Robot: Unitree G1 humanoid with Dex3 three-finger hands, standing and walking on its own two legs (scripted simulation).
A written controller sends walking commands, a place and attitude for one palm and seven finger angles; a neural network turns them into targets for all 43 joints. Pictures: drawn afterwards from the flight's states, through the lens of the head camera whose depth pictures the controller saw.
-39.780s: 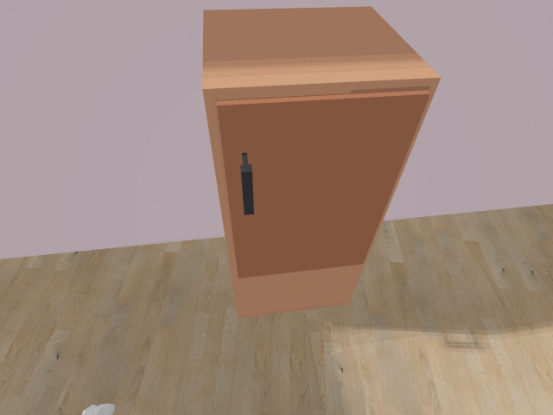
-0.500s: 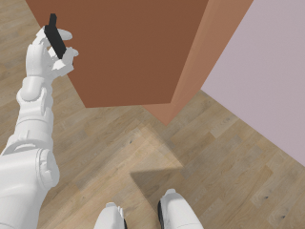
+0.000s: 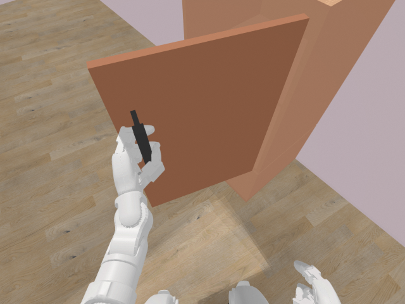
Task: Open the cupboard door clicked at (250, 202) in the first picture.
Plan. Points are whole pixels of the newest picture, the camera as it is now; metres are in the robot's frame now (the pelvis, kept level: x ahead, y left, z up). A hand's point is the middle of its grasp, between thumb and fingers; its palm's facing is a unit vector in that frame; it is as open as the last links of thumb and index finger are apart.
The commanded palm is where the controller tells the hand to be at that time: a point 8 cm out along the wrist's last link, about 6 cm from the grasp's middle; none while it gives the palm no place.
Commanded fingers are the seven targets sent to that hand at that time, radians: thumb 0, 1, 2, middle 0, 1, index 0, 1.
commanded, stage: pull the door open along its arc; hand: left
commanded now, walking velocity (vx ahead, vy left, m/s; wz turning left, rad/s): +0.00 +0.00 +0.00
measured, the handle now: (142, 140) +0.43 +0.13 +0.05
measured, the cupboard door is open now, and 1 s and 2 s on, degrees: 71 89 90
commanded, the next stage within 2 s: open thumb and fingers to let go in 0.38 s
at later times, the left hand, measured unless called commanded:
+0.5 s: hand (195, 205) +0.29 +0.02 +0.05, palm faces +0.25 -0.97 -0.03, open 6.1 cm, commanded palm +0.25 +0.08 +0.05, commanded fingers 0.00 0.76 0.84 -0.39 -1.34 -0.39 -1.34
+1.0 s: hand (191, 199) +0.30 +0.03 +0.05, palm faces +0.30 -0.95 -0.02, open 12.5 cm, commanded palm +0.26 +0.08 +0.05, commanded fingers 0.00 -0.50 0.30 -0.26 -0.95 -0.26 -0.95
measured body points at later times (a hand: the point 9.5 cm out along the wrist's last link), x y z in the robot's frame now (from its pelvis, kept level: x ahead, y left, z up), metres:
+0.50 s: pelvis +0.00 -0.03 +0.00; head +0.05 -0.05 +0.45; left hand +0.27 +0.07 +0.05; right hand +0.16 -0.25 -0.11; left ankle -0.03 +0.12 -0.67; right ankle +0.02 -0.13 -0.67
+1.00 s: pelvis -0.02 -0.03 +0.00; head +0.04 -0.04 +0.44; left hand +0.28 +0.08 +0.05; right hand +0.15 -0.24 -0.11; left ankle -0.03 +0.12 -0.67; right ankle +0.02 -0.13 -0.67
